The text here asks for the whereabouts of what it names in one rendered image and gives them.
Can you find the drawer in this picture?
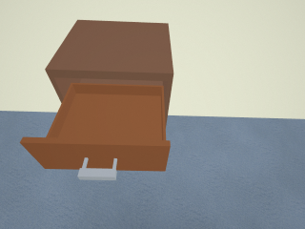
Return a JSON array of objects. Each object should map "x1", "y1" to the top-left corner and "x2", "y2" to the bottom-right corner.
[{"x1": 20, "y1": 83, "x2": 171, "y2": 172}]

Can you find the cabinet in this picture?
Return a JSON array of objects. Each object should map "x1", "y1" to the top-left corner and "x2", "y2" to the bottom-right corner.
[{"x1": 45, "y1": 19, "x2": 174, "y2": 128}]

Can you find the handle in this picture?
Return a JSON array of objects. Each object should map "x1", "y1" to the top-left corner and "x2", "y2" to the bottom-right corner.
[{"x1": 77, "y1": 157, "x2": 117, "y2": 180}]

